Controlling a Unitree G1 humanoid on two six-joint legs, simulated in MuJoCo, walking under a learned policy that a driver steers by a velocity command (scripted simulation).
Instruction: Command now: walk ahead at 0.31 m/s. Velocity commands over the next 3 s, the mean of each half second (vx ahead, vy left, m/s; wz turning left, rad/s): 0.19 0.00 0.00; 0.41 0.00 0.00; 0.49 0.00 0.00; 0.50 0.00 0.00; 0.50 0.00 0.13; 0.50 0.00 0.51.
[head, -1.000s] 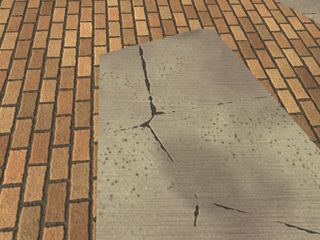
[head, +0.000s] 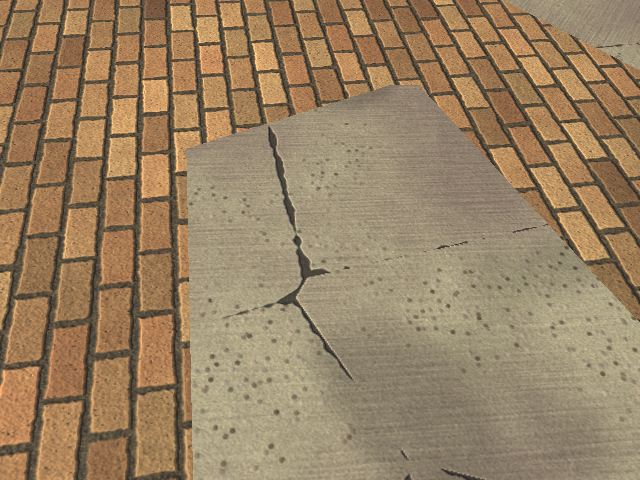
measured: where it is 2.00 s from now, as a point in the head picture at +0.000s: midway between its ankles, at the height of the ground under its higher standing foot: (327, 308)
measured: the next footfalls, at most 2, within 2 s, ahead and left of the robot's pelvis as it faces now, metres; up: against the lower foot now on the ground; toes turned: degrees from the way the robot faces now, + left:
right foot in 0.16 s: +0.25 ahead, -0.08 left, +0.00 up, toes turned -3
left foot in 0.62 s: +0.20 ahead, +0.09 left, +0.00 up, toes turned +4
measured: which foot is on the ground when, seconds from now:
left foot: down 0.00-0.16, up 0.18-0.60, down 0.62-1.00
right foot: up 0.00-0.14, down 0.16-0.62, up 0.64-1.00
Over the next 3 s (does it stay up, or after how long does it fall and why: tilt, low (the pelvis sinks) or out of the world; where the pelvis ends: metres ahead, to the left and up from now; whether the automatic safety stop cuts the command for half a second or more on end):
stays up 1.41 0.01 0.00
